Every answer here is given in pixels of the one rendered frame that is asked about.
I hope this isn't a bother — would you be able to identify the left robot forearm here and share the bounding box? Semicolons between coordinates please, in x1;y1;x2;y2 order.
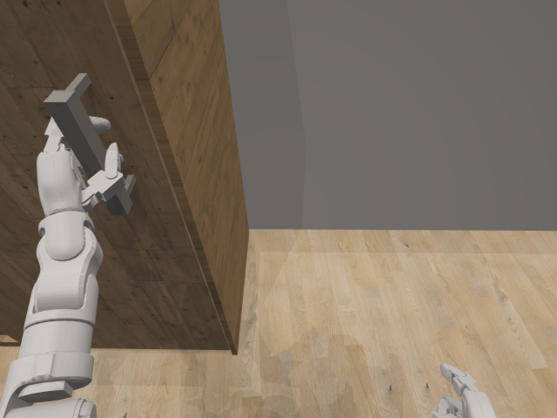
0;211;103;418

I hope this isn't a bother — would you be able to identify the left robot upper arm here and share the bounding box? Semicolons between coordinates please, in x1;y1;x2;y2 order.
4;398;97;418

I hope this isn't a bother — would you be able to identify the handle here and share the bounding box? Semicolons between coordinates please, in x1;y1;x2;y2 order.
44;73;136;215

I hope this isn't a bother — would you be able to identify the robot right hand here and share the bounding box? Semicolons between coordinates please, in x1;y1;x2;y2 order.
432;363;498;418

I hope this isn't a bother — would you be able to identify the robot left hand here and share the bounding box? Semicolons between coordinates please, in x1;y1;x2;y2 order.
37;116;125;218

